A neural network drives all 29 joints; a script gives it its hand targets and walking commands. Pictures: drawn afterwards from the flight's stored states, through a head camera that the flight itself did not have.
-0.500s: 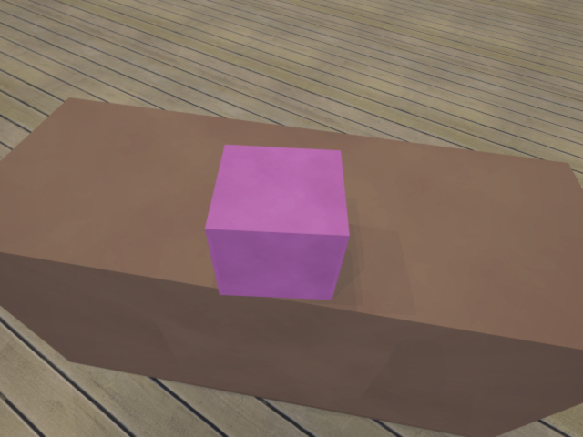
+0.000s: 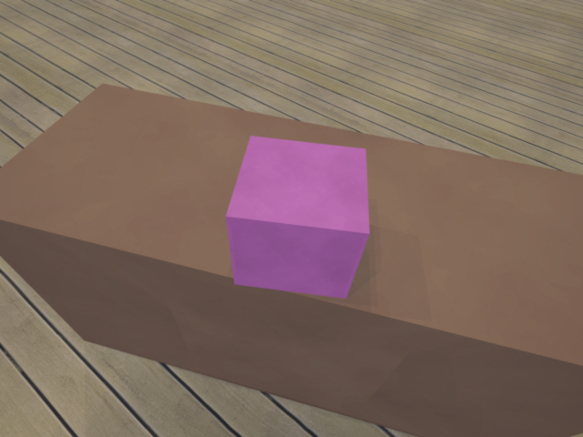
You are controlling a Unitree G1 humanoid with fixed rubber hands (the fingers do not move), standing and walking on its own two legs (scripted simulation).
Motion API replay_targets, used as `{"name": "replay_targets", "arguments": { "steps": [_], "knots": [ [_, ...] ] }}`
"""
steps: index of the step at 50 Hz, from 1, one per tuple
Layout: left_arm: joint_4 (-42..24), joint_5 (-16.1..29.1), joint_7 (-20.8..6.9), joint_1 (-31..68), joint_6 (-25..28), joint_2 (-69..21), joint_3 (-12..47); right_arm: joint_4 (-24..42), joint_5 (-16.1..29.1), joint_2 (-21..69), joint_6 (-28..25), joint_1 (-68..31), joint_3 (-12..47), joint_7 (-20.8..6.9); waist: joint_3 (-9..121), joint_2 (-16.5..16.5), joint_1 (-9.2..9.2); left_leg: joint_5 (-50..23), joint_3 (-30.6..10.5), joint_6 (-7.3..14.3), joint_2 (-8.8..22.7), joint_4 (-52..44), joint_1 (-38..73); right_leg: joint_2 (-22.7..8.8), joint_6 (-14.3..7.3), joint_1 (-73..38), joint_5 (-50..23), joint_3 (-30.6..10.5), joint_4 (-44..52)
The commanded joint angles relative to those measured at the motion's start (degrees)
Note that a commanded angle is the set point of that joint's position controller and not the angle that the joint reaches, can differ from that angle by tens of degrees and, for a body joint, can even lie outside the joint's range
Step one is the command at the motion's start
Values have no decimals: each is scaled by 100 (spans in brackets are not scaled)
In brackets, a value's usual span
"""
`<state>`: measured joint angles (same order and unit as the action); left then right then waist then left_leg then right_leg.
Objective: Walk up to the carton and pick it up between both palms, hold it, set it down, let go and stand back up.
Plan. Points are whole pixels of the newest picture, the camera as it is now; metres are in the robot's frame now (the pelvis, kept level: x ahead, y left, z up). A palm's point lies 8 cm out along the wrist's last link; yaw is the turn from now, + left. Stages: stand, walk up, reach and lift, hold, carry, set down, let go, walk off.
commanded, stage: walk up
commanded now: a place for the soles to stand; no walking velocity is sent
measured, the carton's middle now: (298, 218) +0.46 +0.00 +0.01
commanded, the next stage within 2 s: reach and lift in 0.68 s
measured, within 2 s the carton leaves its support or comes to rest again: neither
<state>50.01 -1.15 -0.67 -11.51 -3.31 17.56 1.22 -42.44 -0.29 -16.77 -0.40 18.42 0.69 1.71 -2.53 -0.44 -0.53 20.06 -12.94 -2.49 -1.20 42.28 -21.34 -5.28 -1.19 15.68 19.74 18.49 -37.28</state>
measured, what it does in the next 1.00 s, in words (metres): stands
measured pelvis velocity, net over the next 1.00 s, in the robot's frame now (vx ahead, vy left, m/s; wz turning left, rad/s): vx -0.01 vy -0.02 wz -0.07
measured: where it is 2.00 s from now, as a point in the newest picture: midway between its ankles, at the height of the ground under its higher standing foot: outside the picture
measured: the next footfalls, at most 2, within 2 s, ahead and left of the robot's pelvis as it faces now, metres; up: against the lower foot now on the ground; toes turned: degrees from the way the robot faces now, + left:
none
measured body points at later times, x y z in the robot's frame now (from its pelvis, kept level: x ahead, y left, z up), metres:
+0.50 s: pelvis +0.00 +0.00 +0.00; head +0.02 +0.02 +0.45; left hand +0.04 +0.27 -0.14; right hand +0.11 -0.25 -0.11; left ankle +0.03 +0.14 -0.72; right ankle +0.01 -0.10 -0.72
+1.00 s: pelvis -0.01 -0.02 +0.01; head +0.01 +0.01 +0.45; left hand +0.18 +0.24 -0.10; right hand +0.16 -0.26 -0.08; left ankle +0.03 +0.14 -0.72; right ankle +0.01 -0.10 -0.72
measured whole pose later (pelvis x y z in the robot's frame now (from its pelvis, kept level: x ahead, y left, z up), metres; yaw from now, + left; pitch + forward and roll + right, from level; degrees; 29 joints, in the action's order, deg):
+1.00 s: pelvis -0.01 -0.02 +0.01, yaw -4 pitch -5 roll +0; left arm 29.2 -3.0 0.2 -4.0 -26.4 14.6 -7.0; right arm -48.5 -2.2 -12.5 -6.1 1.2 0.1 -2.3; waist -7.2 4.1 -1.0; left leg 16.7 -1.0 -3.4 3.7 35.3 -14.1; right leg -0.3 -2.8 13.3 18.1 6.6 -35.9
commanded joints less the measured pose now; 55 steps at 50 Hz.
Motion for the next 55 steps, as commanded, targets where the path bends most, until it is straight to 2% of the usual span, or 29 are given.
{"name": "replay_targets", "arguments": {
  "steps": [1, 3, 4, 5, 6, 8, 9, 10, 12, 14, 16, 19, 21, 25, 29, 34, 35, 36, 38, 39, 40, 41, 42, 43, 44, 46, 49, 52, 55],
  "knots": [
    [-254, -4, 45, -94, 61, 914, -215, 381, 0, -590, -49, 290, -194, 21, 191, 163, 30, -896, 526, 434, -59, 53, -582, -1152, -707, -648, 363, -1375, 1509],
    [-285, 5, 40, 83, 72, 863, -191, 405, -25, -475, -29, 341, -196, 18, 89, 302, 122, -418, 707, 437, 17, 116, -197, -1390, -791, -197, 176, -1284, 1532],
    [-284, 2, 21, 137, 69, 814, -156, 430, -29, -483, -34, 340, -198, 13, 51, 223, 173, -631, 602, 479, 105, -171, -27, -1257, -663, -39, 141, -1099, 1366],
    [-282, 9, 6, 178, 37, 769, -132, 421, -3, -592, -50, 328, -214, 9, -5, 55, 174, -1077, 392, 516, 166, -511, -146, -933, -476, -120, 228, -872, 1120],
    [-290, 5, -2, 173, -1, 746, -127, 375, 15, -739, -75, 336, -246, 5, -40, -143, 124, -1375, 39, 567, 234, -782, -354, -610, -325, -294, 262, -746, 771],
    [-292, 3, -28, -26, -35, 614, -80, 309, 23, -1002, -111, 328, -314, 19, 79, -619, 16, -1197, -987, 849, 584, -1414, -694, -152, -95, -599, 275, -827, 121],
    [-299, 23, -39, -170, -20, 516, -50, 334, 31, -1052, -107, 198, -323, 35, 122, -761, -68, -864, -1436, 1018, 744, -1676, -817, -14, -27, -664, 414, -1010, 67],
    [-277, 34, -40, -320, 18, 444, -21, 357, 25, -1029, -80, -3, -303, 50, 112, -800, -158, -637, -1557, 1070, 778, -1782, -841, 15, -21, -682, 458, -1155, 262],
    [-175, 32, -8, -523, 127, 498, -25, 325, -9, -791, -26, -217, -189, 28, 85, -613, -238, -579, -1015, 782, 504, -1543, -903, -187, -158, -936, 170, -1307, 944],
    [-126, 21, 41, -392, 189, 776, -106, 212, -1, -512, -43, 55, -89, -23, 130, -222, -25, -1062, -49, 480, 43, -784, -553, -676, -363, -814, 97, -1477, 1486],
    [-133, 13, 58, -189, 184, 831, -135, 164, -18, -404, -64, 218, -71, -30, 132, -10, 137, -1033, 423, 400, -10, -364, -135, -1068, -570, -476, 38, -1409, 1713],
    [-138, 30, 28, -81, 129, 723, -112, 131, -7, -482, -72, 206, -88, -17, 59, 90, 173, -1435, 304, 452, 131, -559, 34, -839, -466, -305, -76, -1017, 1502],
    [-122, 26, 4, -144, 87, 684, -109, 76, 5, -602, -79, 194, -106, 1, 82, -12, 125, -1715, 113, 489, 187, -716, -141, -619, -364, -535, -229, -893, 1226],
    [-87, 30, -17, -306, 46, 636, -108, 26, 13, -719, -74, 79, -119, 39, 164, -186, 23, -1663, -276, 601, 263, -932, -405, -425, -289, -808, -210, -923, 923],
    [-54, 36, -2, -376, 44, 639, -113, -21, 10, -692, -59, 5, -100, 41, 123, -226, -1, -1420, -298, 600, 221, -985, -516, -454, -305, -825, 13, -1000, 1017],
    [-28, 33, 18, -332, 47, 711, -131, -74, 9, -643, -55, 26, -82, 28, 101, -167, 44, -1414, -80, 552, 134, -844, -428, -589, -369, -747, 120, -1011, 1178],
    [-2606, 224, 168, 2818, -885, 1268, -561, -444, -760, 6, -713, -3357, -797, -89, 832, -262, 405, 330, 1483, 124, 391, -588, -759, 291, -144, 754, 644, -1370, -347],
    [-2182, 301, 281, 1598, -1560, 702, -313, -926, -756, -326, -603, -2830, -900, -348, 298, 246, 257, 430, 1425, 155, 208, -401, -1533, 202, -91, 87, 788, -1361, -440],
    [-2486, 60, 247, 1301, -2218, 716, -483, -774, -581, -448, -546, -2299, -687, -525, 482, -18, 122, 34, 1469, 110, 319, -526, -1126, 214, -167, 116, 246, -1211, -348],
    [-2667, -39, 230, 1047, -2376, 674, -557, -911, -442, -575, -605, -2070, -609, -552, 666, -288, 107, -489, 1425, 60, 339, -604, -699, 306, -199, -12, -146, -1086, -272],
    [-2686, -90, 198, 701, -2447, 591, -622, -1071, -317, -647, -714, -1893, -544, -556, 687, -297, 129, -1209, 1417, 14, 298, -566, -175, 411, -190, -34, -500, -1014, -95],
    [-2832, -158, 191, 387, -2506, 454, -718, -1116, -140, -757, -774, -1794, -442, -571, 697, -377, 123, -1266, 1391, 3, 254, -759, 210, 535, -205, -255, -418, -980, 163],
    [-2606, -202, 160, 150, -2520, 379, -780, -1074, -98, -718, -839, -1734, -329, -547, 449, -259, 139, -1452, 1414, 8, 216, -926, 482, 593, -204, -416, -505, -1006, 455],
    [-2561, -245, 127, 142, -2477, 440, -910, -995, -78, -697, -878, -1909, -268, -507, 463, -171, 48, -1582, 1522, 37, 117, -917, 662, 567, -181, -523, -641, -1132, 680],
    [-2459, -273, 110, 109, -2451, 445, -1000, -903, -59, -631, -867, -2021, -200, -468, 405, -27, -13, -1484, 1579, 79, 59, -962, 653, 546, -154, -617, -652, -1216, 812],
    [-2348, -290, 107, 328, -2447, 489, -1064, -492, -162, -400, -747, -2204, -207, -419, 113, 68, -189, -851, 1716, 154, 27, -1238, 294, 469, -128, -839, -79, -1384, 1073],
    [-2387, -205, 96, 650, -2240, 553, -1132, 104, -200, -94, -608, -2298, -185, -347, 100, 123, -341, -788, 1878, 185, -32, -1333, 304, 411, -8, -747, -56, -1552, 1275],
    [-2569, -111, 110, 871, -1992, 562, -1147, 522, -217, 91, -548, -2215, -207, -330, 206, 68, -379, -794, 1951, 202, -39, -1452, 364, 364, 66, -721, -95, -1689, 1394],
    [-2757, 0, 119, 1004, -1721, 533, -1103, 648, -265, 190, -622, -2058, -257, -287, 380, 26, -288, -882, 1950, 212, -17, -1502, 479, 349, 121, -702, -320, -1752, 1402]
  ]
}}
